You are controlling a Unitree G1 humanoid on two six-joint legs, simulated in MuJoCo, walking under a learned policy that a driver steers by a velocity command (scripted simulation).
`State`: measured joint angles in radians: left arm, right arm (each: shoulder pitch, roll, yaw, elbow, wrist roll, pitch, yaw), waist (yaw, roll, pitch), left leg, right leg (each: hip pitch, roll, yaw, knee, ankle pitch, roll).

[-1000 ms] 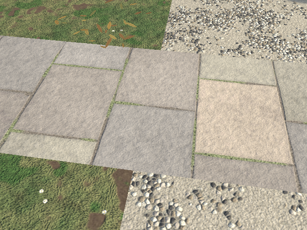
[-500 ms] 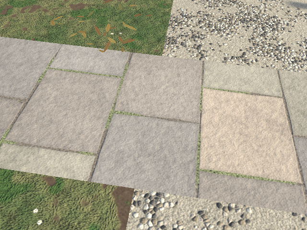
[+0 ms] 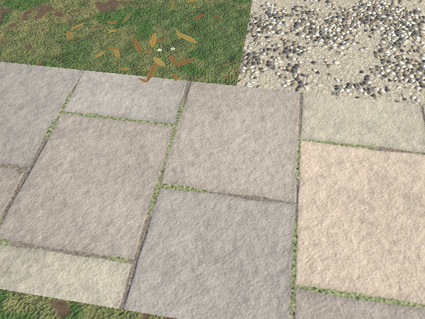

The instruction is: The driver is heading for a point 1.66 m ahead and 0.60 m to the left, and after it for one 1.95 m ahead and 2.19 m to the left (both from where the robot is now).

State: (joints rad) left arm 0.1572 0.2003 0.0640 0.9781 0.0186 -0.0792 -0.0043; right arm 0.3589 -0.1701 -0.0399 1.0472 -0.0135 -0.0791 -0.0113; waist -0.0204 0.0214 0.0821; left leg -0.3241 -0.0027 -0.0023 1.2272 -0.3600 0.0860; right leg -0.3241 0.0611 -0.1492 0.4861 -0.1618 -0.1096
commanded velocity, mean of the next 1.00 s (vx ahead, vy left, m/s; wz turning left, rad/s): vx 0.08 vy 0.00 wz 0.45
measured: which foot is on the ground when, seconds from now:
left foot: up 0.00-0.36, down 0.38-0.88, up 0.90-1.00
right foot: down 0.00-0.38, up 0.40-0.86, down 0.88-1.00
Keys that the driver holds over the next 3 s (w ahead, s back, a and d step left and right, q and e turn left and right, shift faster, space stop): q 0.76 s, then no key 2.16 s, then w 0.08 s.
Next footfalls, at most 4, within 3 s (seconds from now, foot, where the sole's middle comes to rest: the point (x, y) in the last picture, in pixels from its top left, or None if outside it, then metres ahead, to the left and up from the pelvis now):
0.38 left None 0.22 0.12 -0.77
0.88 right None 0.22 -0.08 -0.77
1.24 left None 0.09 0.09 -0.77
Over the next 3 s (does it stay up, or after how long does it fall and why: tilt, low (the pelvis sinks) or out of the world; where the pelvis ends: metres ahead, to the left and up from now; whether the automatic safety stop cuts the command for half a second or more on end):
stays up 0.14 0.00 0.01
